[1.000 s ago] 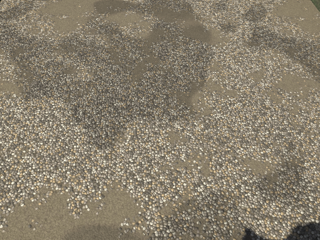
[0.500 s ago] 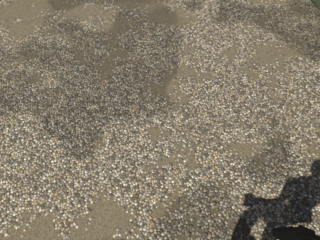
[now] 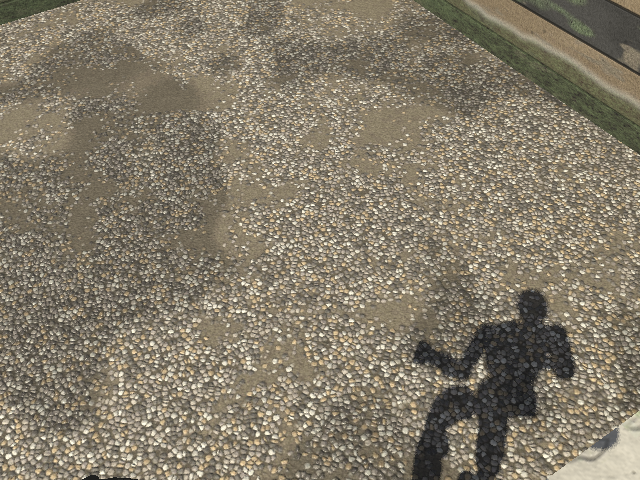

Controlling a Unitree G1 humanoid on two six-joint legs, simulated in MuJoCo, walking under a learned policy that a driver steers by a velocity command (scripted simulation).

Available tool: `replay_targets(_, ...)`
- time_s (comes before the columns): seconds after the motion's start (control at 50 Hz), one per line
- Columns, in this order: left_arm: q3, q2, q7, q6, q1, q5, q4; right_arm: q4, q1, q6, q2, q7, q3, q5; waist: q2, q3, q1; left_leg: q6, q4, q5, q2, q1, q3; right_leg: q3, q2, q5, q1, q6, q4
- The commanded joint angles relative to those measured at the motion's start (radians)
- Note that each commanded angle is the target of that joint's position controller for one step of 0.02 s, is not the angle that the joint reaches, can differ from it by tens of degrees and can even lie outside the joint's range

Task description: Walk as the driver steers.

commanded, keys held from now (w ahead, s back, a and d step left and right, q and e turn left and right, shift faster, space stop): no key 0.76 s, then w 0.24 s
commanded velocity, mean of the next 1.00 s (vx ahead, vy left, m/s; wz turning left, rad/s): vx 0.07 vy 0.00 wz -0.13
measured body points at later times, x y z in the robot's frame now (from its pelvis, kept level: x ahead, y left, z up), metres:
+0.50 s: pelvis +0.01 +0.01 +0.01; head +0.02 +0.01 +0.46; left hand +0.21 +0.22 -0.07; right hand +0.16 -0.23 -0.08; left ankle -0.03 +0.12 -0.73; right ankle +0.06 -0.11 -0.73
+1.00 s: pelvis +0.01 +0.02 +0.02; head +0.02 +0.03 +0.47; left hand +0.20 +0.22 -0.08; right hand +0.13 -0.22 -0.08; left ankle -0.03 +0.12 -0.73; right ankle +0.06 -0.11 -0.73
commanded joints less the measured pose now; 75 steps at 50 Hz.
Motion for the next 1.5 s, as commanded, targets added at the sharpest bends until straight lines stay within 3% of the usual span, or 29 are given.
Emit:
replay_targets(0.02, 0.038, 0.116, 0.008, -0.020, -0.071, 0.000, -0.105, -0.084, -0.016, -0.026, -0.053, 0.002, -0.020, -0.002, -0.143, -0.198, -0.010, 0.043, 0.061, 0.044, 0.004, 0.119, -0.077, 0.289, -0.158, 0.128, 0.000, -0.176, -0.229)
replay_targets(0.06, 0.030, 0.094, 0.010, -0.022, -0.098, -0.001, -0.110, -0.078, -0.002, -0.035, -0.055, 0.008, -0.018, 0.001, -0.106, -0.198, -0.011, 0.052, 0.010, 0.070, 0.035, 0.128, -0.104, 0.260, -0.135, 0.088, -0.009, -0.148, -0.211)
replay_targets(0.08, 0.026, 0.084, 0.009, -0.022, -0.111, -0.009, -0.108, -0.089, -0.032, -0.036, -0.065, 0.010, -0.017, -0.001, -0.067, -0.180, 0.004, 0.065, -0.029, 0.172, 0.066, 0.126, -0.118, 0.219, -0.106, 0.081, -0.019, -0.119, -0.177)
replay_targets(0.12, 0.018, 0.064, 0.003, -0.028, -0.076, 0.001, -0.091, -0.093, -0.048, -0.032, -0.079, 0.011, -0.017, -0.005, 0.031, -0.182, 0.032, 0.096, -0.072, 0.317, 0.126, 0.160, -0.156, 0.149, -0.066, 0.057, -0.028, -0.074, -0.126)
replay_targets(0.14, 0.017, 0.061, 0.001, -0.033, -0.066, 0.004, -0.081, -0.093, -0.051, -0.028, -0.081, 0.008, -0.016, -0.001, 0.052, -0.172, 0.039, 0.111, -0.089, 0.356, 0.147, 0.169, -0.170, 0.125, -0.057, 0.055, -0.032, -0.059, -0.116)
replay_targets(0.2, 0.018, 0.061, -0.004, -0.044, -0.070, 0.007, -0.061, -0.093, -0.047, -0.024, -0.086, -0.004, -0.015, 0.013, 0.010, -0.126, 0.035, 0.106, -0.112, 0.308, 0.148, 0.162, -0.149, 0.120, -0.057, 0.087, -0.024, -0.054, -0.154)
replay_targets(0.3, 0.010, 0.035, -0.005, -0.049, -0.095, 0.006, -0.039, -0.092, -0.019, -0.021, -0.063, -0.009, -0.009, 0.009, -0.033, -0.088, 0.011, 0.070, -0.135, 0.195, 0.112, 0.185, -0.118, 0.163, -0.063, 0.093, -0.027, -0.068, -0.233)
replay_targets(0.42, 0.002, 0.014, -0.005, -0.055, -0.099, 0.013, -0.002, -0.087, 0.000, -0.023, -0.035, -0.004, -0.001, 0.015, -0.021, -0.100, 0.004, 0.063, -0.182, 0.218, 0.119, 0.238, -0.119, 0.163, -0.064, 0.110, 0.005, -0.059, -0.284)
replay_targets(0.54, 0.000, 0.014, -0.002, -0.060, -0.089, 0.017, 0.040, -0.073, 0.021, -0.021, -0.036, -0.003, 0.000, 0.022, -0.007, -0.096, 0.003, 0.060, -0.220, 0.290, 0.127, 0.280, -0.123, 0.147, -0.067, 0.155, 0.033, -0.050, -0.330)
replay_targets(0.56, -0.013, -0.025, 0.006, -0.071, -0.100, -0.002, 0.048, -0.068, 0.026, -0.036, -0.017, -0.015, 0.004, 0.041, -0.015, -0.075, 0.007, 0.052, -0.247, 0.341, 0.139, 0.286, -0.131, 0.158, -0.084, 0.159, 0.030, -0.033, -0.340)
replay_targets(0.64, -0.012, -0.003, 0.013, -0.088, -0.081, 0.002, 0.089, -0.055, 0.043, -0.044, -0.040, -0.035, 0.000, 0.049, -0.004, -0.093, 0.008, 0.049, -0.269, 0.426, 0.148, 0.351, -0.139, 0.148, -0.090, 0.179, 0.049, -0.016, -0.376)
replay_targets(0.7, -0.016, -0.008, 0.014, -0.089, -0.083, 0.002, 0.110, -0.045, 0.064, -0.033, -0.038, -0.035, -0.001, 0.047, -0.004, -0.089, 0.002, 0.046, -0.290, 0.403, 0.142, 0.364, -0.139, 0.138, -0.092, 0.188, 0.061, -0.015, -0.393)
replay_targets(0.76, -0.022, -0.008, 0.017, -0.069, -0.063, 0.009, 0.124, -0.038, 0.077, -0.029, -0.032, -0.026, 0.006, 0.040, -0.006, -0.062, 0.004, 0.044, -0.325, 0.315, 0.120, 0.321, -0.127, 0.133, -0.085, 0.200, 0.088, -0.023, -0.393)
replay_targets(0.84, -0.031, -0.004, 0.023, -0.064, -0.082, 0.012, 0.120, -0.041, 0.080, -0.036, -0.020, -0.030, 0.016, 0.039, -0.021, -0.046, 0.002, 0.043, -0.374, 0.108, 0.105, 0.289, -0.128, 0.138, -0.087, 0.143, 0.097, -0.024, -0.425)
replay_targets(0.94, -0.046, -0.008, 0.028, -0.084, -0.111, 0.021, 0.097, -0.073, 0.060, -0.056, -0.028, -0.039, 0.028, 0.031, -0.009, -0.072, 0.006, 0.033, -0.360, 0.210, 0.103, 0.298, -0.132, 0.121, -0.084, 0.250, 0.115, -0.008, -0.396)
replay_targets(1.08, -0.066, -0.003, 0.023, -0.096, -0.152, 0.032, 0.052, -0.125, 0.034, -0.053, -0.036, -0.035, 0.041, 0.015, -0.006, -0.098, 0.005, 0.031, -0.323, 0.291, 0.101, 0.306, -0.132, 0.098, -0.082, 0.315, 0.114, 0.004, -0.341)
replay_targets(1.48, -0.088, 0.020, -0.003, -0.121, -0.262, 0.040, -0.035, -0.234, -0.072, -0.052, -0.034, -0.022, 0.059, -0.003, -0.021, -0.134, 0.001, 0.025, -0.277, 0.213, 0.111, 0.268, -0.166, 0.112, -0.112, 0.327, 0.099, 0.010, -0.325)
replay_targets(1.5, -0.078, 0.052, -0.010, -0.112, -0.226, 0.054, -0.018, -0.236, -0.049, -0.037, -0.044, -0.013, 0.058, -0.028, 0.003, -0.172, 0.000, 0.032, -0.273, 0.146, 0.104, 0.277, -0.162, 0.097, -0.092, 0.270, 0.117, -0.004, -0.334)
Keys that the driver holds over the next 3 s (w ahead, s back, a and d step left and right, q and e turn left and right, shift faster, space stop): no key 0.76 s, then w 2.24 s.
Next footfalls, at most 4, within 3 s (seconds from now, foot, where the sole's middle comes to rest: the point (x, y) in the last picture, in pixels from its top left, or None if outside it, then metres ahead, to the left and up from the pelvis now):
none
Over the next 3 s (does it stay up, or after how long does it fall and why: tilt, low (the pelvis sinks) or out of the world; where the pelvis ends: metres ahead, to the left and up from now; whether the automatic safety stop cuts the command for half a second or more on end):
stays up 0.00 0.04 0.02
